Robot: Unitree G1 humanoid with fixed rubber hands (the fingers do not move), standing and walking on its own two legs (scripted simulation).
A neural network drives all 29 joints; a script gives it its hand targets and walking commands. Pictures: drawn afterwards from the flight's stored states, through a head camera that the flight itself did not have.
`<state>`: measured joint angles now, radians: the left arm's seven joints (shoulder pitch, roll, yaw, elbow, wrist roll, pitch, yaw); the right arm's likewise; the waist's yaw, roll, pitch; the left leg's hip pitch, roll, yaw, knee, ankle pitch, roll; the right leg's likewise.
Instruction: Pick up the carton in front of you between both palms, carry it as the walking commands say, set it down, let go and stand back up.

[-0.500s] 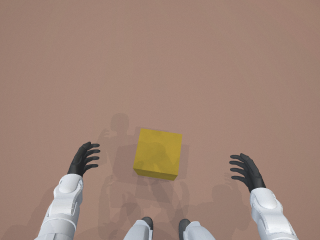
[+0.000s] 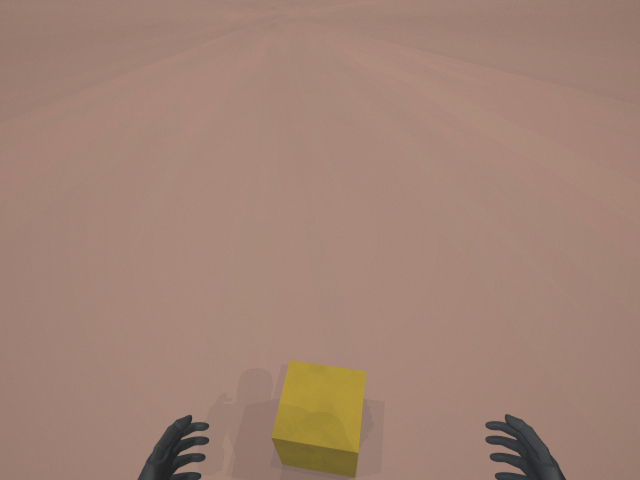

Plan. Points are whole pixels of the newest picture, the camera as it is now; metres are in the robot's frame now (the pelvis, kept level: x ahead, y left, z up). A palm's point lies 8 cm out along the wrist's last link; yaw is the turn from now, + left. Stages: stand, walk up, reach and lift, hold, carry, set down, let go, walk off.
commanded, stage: let go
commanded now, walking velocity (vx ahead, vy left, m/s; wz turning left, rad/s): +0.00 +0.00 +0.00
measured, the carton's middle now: (322, 419) +0.43 +0.05 -0.65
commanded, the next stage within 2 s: stand in 0.26 s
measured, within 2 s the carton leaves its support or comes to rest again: neither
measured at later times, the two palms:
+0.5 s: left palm out of the picture +0.12 +0.27 -0.09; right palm out of the picture +0.13 -0.24 -0.11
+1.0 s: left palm out of the picture +0.09 +0.25 -0.12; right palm out of the picture +0.12 -0.26 -0.14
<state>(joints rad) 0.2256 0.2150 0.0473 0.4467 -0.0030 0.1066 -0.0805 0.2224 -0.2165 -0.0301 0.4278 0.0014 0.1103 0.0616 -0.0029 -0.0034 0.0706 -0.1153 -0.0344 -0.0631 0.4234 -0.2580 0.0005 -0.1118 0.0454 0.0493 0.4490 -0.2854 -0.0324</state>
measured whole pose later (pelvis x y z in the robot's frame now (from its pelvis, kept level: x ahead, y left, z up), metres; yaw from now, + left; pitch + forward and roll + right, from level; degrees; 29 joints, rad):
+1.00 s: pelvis +0.05 -0.01 -0.02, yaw +3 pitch +3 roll +0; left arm 0.37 0.25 -0.01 0.71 0.01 0.00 0.05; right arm 0.32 -0.26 0.01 0.83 -0.02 -0.02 -0.04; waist 0.01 0.01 -0.07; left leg -0.25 -0.04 -0.10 0.60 -0.40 -0.01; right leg -0.21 0.02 -0.04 0.59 -0.43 -0.04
